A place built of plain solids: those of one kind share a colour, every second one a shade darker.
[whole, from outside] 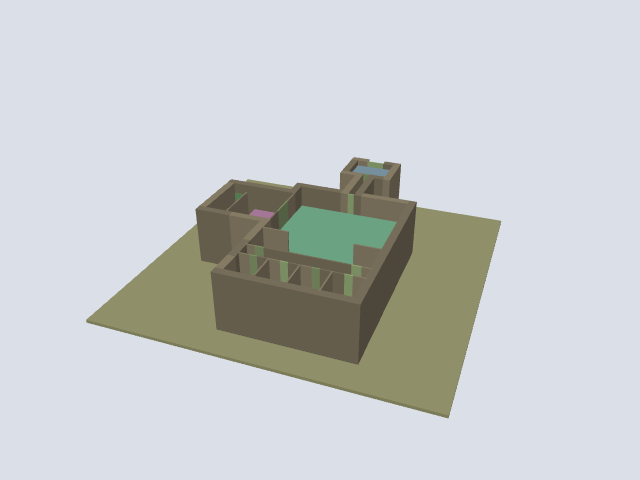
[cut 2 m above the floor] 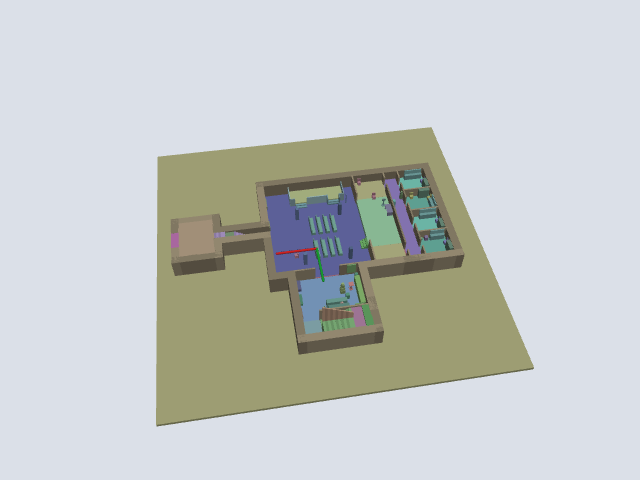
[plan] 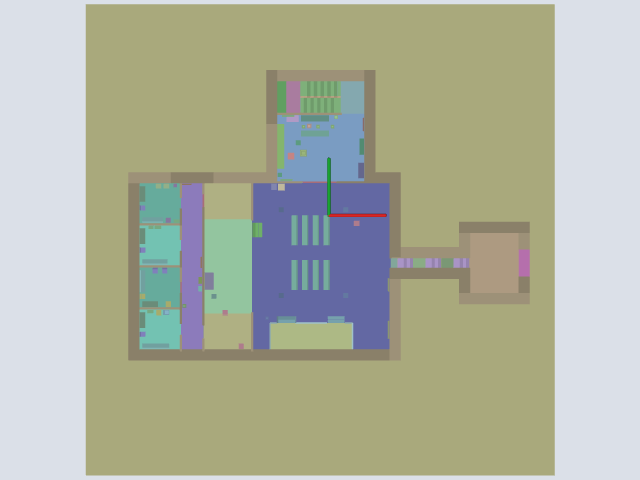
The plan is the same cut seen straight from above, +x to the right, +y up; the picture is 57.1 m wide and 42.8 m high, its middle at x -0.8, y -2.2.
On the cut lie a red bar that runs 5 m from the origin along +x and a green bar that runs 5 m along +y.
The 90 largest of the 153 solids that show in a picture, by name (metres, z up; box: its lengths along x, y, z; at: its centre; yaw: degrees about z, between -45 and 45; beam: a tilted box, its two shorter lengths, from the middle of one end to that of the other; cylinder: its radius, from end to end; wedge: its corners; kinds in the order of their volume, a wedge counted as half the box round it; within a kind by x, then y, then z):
{
 "wall_1": {"box": [1.0, 5.55, 7.8], "at": [-17.4, -10.18, 3.3]},
 "wall_2": {"box": [1.0, 5.55, 7.8], "at": [-17.4, -6.42, 3.3]},
 "wall_3": {"box": [1.0, 5.55, 7.8], "at": [-17.4, -2.67, 3.3]},
 "wall_4": {"box": [1.0, 5.55, 7.8], "at": [-17.4, 1.07, 3.3]},
 "wall_5": {"box": [5.6, 1.0, 7.8], "at": [-15.1, -12.45, 3.3]},
 "wall_6": {"box": [4.0, 0.2, 7.8], "at": [-15.1, -8.3, 3.3]},
 "wall_7": {"box": [4.0, 0.2, 7.8], "at": [-15.1, -4.55, 3.3]},
 "wall_8": {"box": [4.0, 0.2, 7.8], "at": [-15.1, -0.8, 3.3]},
 "wall_9": {"box": [5.6, 1.0, 7.8], "at": [-15.1, 3.35, 3.3]},
 "wall_10": {"box": [0.2, 1.5, 7.8], "at": [-13.2, -11.4, 3.3]},
 "wall_11": {"box": [0.2, 2.8, 7.8], "at": [-13.2, -8.3, 3.3]},
 "wall_12": {"box": [0.2, 2.8, 7.8], "at": [-13.2, -4.55, 3.3]},
 "wall_13": {"box": [0.2, 1.5, 7.8], "at": [-13.2, -3.9, 3.3]},
 "wall_14": {"box": [0.2, 1.5, 7.8], "at": [-13.2, -1.45, 3.3]},
 "wall_15": {"box": [0.2, 1.5, 7.8], "at": [-13.2, -0.15, 3.3]},
 "wall_16": {"box": [0.2, 1.5, 7.8], "at": [-13.2, 2.3, 3.3]},
 "wall_17": {"box": [3.8, 1.0, 7.8], "at": [-12.2, -12.45, 3.3]},
 "wall_18": {"box": [3.8, 1.0, 7.8], "at": [-12.2, 3.35, 3.3]},
 "wall_19": {"box": [0.2, 1.18, 7.8], "at": [-11.2, -11.56, 3.3]},
 "wall_20": {"box": [0.2, 10.55, 7.8], "at": [-11.2, -4.55, 3.3]},
 "wall_21": {"box": [0.2, 1.18, 7.8], "at": [-11.2, 2.46, 3.3]},
 "wall_22": {"box": [7.44, 1.0, 7.8], "at": [-8.38, 3.35, 3.3]},
 "wall_23": {"box": [0.2, 3.5, 7.8], "at": [-6.85, -10.4, 3.3]},
 "wall_24": {"box": [0.2, 3.5, 7.8], "at": [-6.85, 1.3, 3.3]},
 "wall_25": {"box": [1.0, 7.1, 7.8], "at": [-5.1, 6.4, 3.3]},
 "wall_26": {"box": [1.0, 4.8, 7.8], "at": [-5.1, 10.55, 3.3]},
 "wall_27": {"box": [2.45, 0.2, 7.8], "at": [-3.58, 2.95, 3.3]},
 "wall_28": {"box": [2.32, 0.2, 7.8], "at": [-3.51, 2.95, 3.3]},
 "wall_29": {"box": [18.5, 1.0, 7.8], "at": [-2.85, -12.45, 3.3]},
 "wall_30": {"box": [5.95, 0.2, 7.8], "at": [-1.82, 9.05, 3.3]},
 "wall_31": {"box": [9.75, 1.0, 7.8], "at": [-0.72, 12.45, 3.3]},
 "wall_32": {"box": [2.63, 0.2, 7.8], "at": [1.97, 2.95, 3.3]},
 "wall_33": {"box": [2.7, 0.2, 7.8], "at": [2.0, 2.95, 3.3]},
 "wall_34": {"box": [1.0, 7.1, 7.8], "at": [3.65, 6.4, 3.3]},
 "wall_35": {"box": [1.0, 4.8, 7.8], "at": [3.65, 10.55, 3.3]},
 "wall_36": {"box": [3.13, 1.0, 7.8], "at": [4.84, 3.35, 3.3]},
 "wall_37": {"box": [1.0, 8.18, 7.8], "at": [5.9, -8.86, 3.3]},
 "wall_38": {"box": [1.0, 7.58, 7.8], "at": [5.9, 0.06, 3.3]},
 "wall_39": {"box": [7.2, 1.0, 7.8], "at": [9.0, -5.18, 3.3]},
 "wall_40": {"box": [7.2, 1.0, 7.8], "at": [9.0, -3.32, 3.3]},
 "wall_41": {"box": [1.0, 3.15, 7.8], "at": [12.1, -6.35, 3.3]},
 "wall_42": {"box": [1.0, 3.15, 7.8], "at": [12.1, -2.15, 3.3]},
 "wall_43": {"box": [6.3, 1.0, 7.8], "at": [14.75, -7.43, 3.3]},
 "wall_44": {"box": [6.3, 1.0, 7.8], "at": [14.75, -1.07, 3.3]},
 "wall_45": {"box": [1.0, 2.48, 7.8], "at": [17.4, -6.69, 3.3]},
 "wall_46": {"box": [1.0, 2.48, 7.8], "at": [17.4, -1.81, 3.3]},
 "ground_under_all_1": {"box": [41.82, 42.03, 0.4], "at": [-0.77, -2.19, -0.75]},
 "floor_hall_floor_1": {"box": [16.7, 15.0, 0.6], "at": [-2.85, -4.55, -0.3]},
 "floor_street_lobby_1": {"box": [4.5, 5.55, 3.3], "at": [14.75, -4.25, 1.05]},
 "ceil_hall_1": {"box": [16.7, 15.0, 0.3], "at": [-2.85, -4.55, 4.15]},
 "floor_dressing_1": {"box": [3.8, 3.75, 1.2], "at": [-15.1, -10.18, 0.0]},
 "floor_dressing_2": {"box": [3.8, 3.75, 1.2], "at": [-15.1, -6.42, 0.0]},
 "floor_dressing_3": {"box": [3.8, 3.75, 1.2], "at": [-15.1, -2.67, 0.0]},
 "floor_dressing_4": {"box": [3.8, 3.75, 1.2], "at": [-15.1, 1.07, 0.0]},
 "floor_stage_1": {"box": [4.35, 8.4, 1.2], "at": [-9.03, -4.55, 0.0]},
 "floor_back_corridor_1": {"box": [2.0, 15.0, 1.2], "at": [-12.2, -4.55, 0.0]},
 "floor_wing_1": {"box": [4.35, 3.3, 1.2], "at": [-9.02, -10.4, 0.0]},
 "floor_wing_2": {"box": [4.35, 3.3, 1.2], "at": [-9.02, 1.3, 0.0]},
 "floor_lounge_1": {"box": [7.95, 6.1, 0.6], "at": [-0.72, 6.0, -0.3]},
 "floor_boxes_1": {"box": [7.35, 2.45, 1.05], "at": [-1.57, -10.82, -0.07]},
 "tread_escape_stair_1": {"box": [0.3, 1.34, 2.4], "at": [-2.4, 9.82, 0.6]},
 "tread_escape_stair_2": {"box": [0.3, 1.34, 2.55], "at": [-2.4, 11.28, 0.68]},
 "tread_escape_stair_3": {"box": [0.3, 1.34, 2.7], "at": [-2.1, 11.28, 0.75]},
 "tread_escape_stair_4": {"box": [0.3, 1.34, 2.85], "at": [-1.8, 11.28, 0.82]},
 "tread_escape_stair_5": {"box": [0.3, 1.34, 3.0], "at": [-1.5, 11.28, 0.9]},
 "tread_escape_stair_6": {"box": [0.3, 1.34, 3.15], "at": [-1.2, 11.28, 0.97]},
 "tread_escape_stair_7": {"box": [0.3, 1.34, 3.3], "at": [-0.9, 11.28, 1.05]},
 "tread_escape_stair_8": {"box": [0.3, 1.34, 3.45], "at": [-0.6, 11.28, 1.12]},
 "tread_escape_stair_9": {"box": [0.3, 1.34, 3.6], "at": [-0.3, 11.28, 1.2]},
 "tread_escape_stair_10": {"box": [0.3, 1.34, 3.75], "at": [0.0, 11.28, 1.27]},
 "tread_escape_stair_11": {"box": [0.3, 1.34, 3.9], "at": [0.3, 11.28, 1.35]},
 "tread_escape_stair_12": {"box": [0.3, 1.34, 4.05], "at": [0.6, 11.28, 1.43]},
 "tread_escape_stair_13": {"box": [0.3, 1.34, 4.2], "at": [0.9, 11.28, 1.5]},
 "door_leaf_1": {"box": [0.97, 2.4, 6.57], "at": [17.41, -4.25, 2.69]},
 "ceil_lounge_1": {"box": [7.95, 6.1, 0.3], "at": [-0.72, 6.0, 3.55]},
 "floor_escape_stair_1": {"box": [7.95, 3.0, 0.6], "at": [-0.72, 10.55, -0.3]},
 "wall_escape_stair_fill_1": {"box": [0.9, 3.0, 5.2], "at": [-4.25, 10.55, 2.0]},
 "landing_escape_stair_half_1": {"box": [1.25, 2.8, 2.4], "at": [-3.17, 10.55, 0.6]},
 "ceil_street_lobby_1": {"box": [4.5, 5.55, 0.3], "at": [14.75, -4.25, 6.25]},
 "costume_rail_dressing_1": {"box": [0.5, 1.4, 1.66], "at": [-16.62, -9.35, 1.42]},
 "costume_rail_dressing_2": {"box": [0.5, 1.4, 1.66], "at": [-16.62, -1.85, 1.42]},
 "costume_rail_dressing_3": {"box": [0.5, 1.4, 1.66], "at": [-16.62, 1.9, 1.42]},
 "costume_rail_dressing_4": {"box": [1.4, 0.5, 1.66], "at": [-15.95, -7.92, 1.42]},
 "floor_stair_landing_1": {"box": [1.1, 1.05, 1.5], "at": [8.05, -4.25, 0.15]},
 "floor_stair_landing_2": {"box": [1.1, 1.05, 2.4], "at": [10.55, -4.25, 0.6]},
 "cloakroom_lounge_1": {"box": [2.5, 0.55, 1.0], "at": [-1.25, 7.29, 0.5]},
 "cloakroom_lounge_2": {"box": [2.5, 0.55, 1.75], "at": [-1.25, 8.64, 0.87]},
 "bar_1": {"box": [0.62, 4.0, 1.1], "at": [-4.29, 6.15, 0.55]},
 "wall_over_door_1": {"box": [3.01, 0.2, 3.95], "at": [-0.85, 2.95, 5.22]},
 "dressing_table_dressing_1": {"box": [2.4, 0.5, 0.77], "at": [-15.45, -11.67, 0.98]}
}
